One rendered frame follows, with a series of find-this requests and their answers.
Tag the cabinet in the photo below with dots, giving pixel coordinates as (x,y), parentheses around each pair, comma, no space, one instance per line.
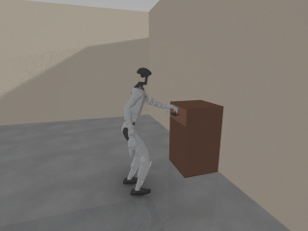
(194,148)

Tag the robot left hand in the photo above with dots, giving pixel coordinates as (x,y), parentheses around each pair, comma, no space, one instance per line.
(169,106)

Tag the right robot thigh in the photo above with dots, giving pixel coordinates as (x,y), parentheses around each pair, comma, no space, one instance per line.
(142,146)

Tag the robot left upper arm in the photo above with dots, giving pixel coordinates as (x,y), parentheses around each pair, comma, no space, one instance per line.
(149,100)

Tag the robot right hand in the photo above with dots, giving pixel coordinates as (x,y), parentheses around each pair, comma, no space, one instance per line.
(133,144)

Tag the drawer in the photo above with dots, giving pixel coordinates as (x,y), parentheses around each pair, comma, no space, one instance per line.
(181,115)

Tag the robot left forearm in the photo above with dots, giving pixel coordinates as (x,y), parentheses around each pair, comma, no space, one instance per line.
(159,104)

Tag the robot right upper arm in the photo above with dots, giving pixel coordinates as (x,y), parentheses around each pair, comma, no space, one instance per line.
(137,95)

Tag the robot head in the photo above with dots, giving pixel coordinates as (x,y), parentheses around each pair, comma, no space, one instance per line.
(144,72)

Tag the robot right forearm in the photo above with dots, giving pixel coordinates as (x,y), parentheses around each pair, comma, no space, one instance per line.
(129,121)

